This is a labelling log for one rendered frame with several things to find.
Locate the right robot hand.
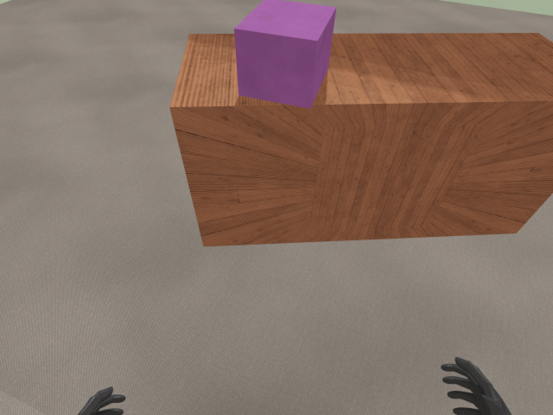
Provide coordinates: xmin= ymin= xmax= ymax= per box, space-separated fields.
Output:
xmin=441 ymin=357 xmax=512 ymax=415

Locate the left robot hand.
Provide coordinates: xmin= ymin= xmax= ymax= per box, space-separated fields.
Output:
xmin=78 ymin=386 xmax=125 ymax=415

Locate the pedestal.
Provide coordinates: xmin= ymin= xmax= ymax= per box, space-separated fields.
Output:
xmin=169 ymin=33 xmax=553 ymax=246

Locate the carton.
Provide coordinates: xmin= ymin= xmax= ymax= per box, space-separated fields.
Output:
xmin=234 ymin=0 xmax=336 ymax=109

